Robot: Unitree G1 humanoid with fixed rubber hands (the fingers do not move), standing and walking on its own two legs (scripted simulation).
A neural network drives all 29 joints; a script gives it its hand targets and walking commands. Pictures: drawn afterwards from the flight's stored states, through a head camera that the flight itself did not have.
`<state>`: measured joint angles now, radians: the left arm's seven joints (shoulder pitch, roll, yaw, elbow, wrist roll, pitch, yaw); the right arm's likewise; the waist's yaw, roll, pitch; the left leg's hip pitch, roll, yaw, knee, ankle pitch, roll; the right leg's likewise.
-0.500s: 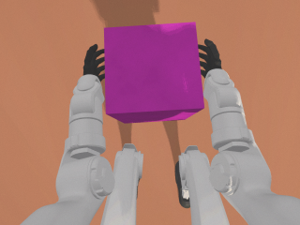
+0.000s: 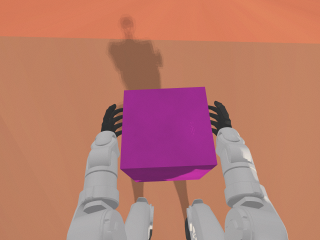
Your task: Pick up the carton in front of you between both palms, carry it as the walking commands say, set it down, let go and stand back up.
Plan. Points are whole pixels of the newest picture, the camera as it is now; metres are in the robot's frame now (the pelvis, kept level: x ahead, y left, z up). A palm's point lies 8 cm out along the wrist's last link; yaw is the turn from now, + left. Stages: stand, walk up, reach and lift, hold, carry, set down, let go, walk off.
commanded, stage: reach and lift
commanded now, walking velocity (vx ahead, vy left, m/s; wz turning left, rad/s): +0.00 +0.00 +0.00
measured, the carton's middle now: (166, 140) +0.39 +0.02 -0.10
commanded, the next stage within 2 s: hold in 1.60 s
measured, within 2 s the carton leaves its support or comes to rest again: neither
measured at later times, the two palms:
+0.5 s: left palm (93, 122) +0.34 +0.16 +0.12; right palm (255, 119) +0.35 -0.14 +0.12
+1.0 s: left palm (86, 119) +0.33 +0.16 +0.15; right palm (263, 117) +0.34 -0.14 +0.15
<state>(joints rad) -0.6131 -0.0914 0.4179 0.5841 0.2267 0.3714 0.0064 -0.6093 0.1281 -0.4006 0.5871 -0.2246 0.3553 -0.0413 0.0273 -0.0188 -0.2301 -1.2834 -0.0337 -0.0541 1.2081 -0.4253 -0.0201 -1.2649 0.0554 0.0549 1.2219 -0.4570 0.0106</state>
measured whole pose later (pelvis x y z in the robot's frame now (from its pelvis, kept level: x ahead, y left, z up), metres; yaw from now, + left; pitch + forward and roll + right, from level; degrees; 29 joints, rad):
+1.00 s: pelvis +0.03 +0.00 +0.12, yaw +0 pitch -5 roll +0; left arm -0.35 -0.18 0.34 0.37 0.31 0.61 -0.03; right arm -0.35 0.18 -0.33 0.38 -0.31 0.60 0.03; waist 0.00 0.00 0.04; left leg -0.16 -0.02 -0.06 0.44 -0.20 0.00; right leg -0.14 0.02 0.07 0.45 -0.22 0.00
